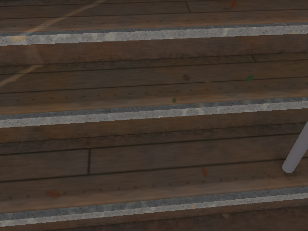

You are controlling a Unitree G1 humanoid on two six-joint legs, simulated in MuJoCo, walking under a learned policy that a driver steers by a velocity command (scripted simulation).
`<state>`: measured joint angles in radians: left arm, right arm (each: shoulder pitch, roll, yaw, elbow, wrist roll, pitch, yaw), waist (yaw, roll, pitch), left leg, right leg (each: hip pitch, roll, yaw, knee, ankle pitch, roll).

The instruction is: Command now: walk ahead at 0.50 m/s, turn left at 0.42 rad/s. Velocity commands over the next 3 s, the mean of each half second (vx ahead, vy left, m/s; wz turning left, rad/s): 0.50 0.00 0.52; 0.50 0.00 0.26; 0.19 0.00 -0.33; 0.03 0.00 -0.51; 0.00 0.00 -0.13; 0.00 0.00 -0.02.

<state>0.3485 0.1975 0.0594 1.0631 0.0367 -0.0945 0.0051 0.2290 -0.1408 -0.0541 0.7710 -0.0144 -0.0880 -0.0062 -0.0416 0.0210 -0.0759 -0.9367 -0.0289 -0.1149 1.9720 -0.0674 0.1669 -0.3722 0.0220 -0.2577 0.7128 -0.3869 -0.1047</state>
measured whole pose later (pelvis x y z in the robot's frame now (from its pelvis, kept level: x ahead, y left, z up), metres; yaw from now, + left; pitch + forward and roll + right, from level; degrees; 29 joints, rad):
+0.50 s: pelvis +0.29 +0.06 +0.15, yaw +16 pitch +3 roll +1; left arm 0.17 0.13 0.01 0.64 0.05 -0.10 0.01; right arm 0.32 -0.23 -0.07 0.94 -0.03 -0.04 0.00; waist 0.03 0.01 -0.08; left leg -0.45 -0.17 0.05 0.76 -0.37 0.16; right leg -0.90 -0.06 0.08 1.96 -0.12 -0.08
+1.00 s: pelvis +0.61 +0.09 +0.30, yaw +23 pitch +2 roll -3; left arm 0.36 0.21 0.08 0.96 0.03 -0.08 0.00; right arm 0.16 -0.14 -0.04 0.64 -0.03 -0.09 0.01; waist -0.02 0.06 -0.07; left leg -0.90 -0.10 -0.14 2.01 -0.18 0.14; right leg -0.43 0.05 -0.18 0.77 -0.37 -0.10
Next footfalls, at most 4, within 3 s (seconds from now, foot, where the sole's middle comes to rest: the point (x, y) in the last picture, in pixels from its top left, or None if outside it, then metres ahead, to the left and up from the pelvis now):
0.30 left None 0.33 0.10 -0.59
0.80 right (141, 164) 0.68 0.05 -0.43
1.26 left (70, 95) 0.90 0.32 -0.28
1.76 right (133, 91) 0.92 0.07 -0.28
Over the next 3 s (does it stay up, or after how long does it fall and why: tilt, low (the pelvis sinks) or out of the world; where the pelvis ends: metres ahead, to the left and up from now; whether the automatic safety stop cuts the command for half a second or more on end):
stays up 0.91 0.21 0.50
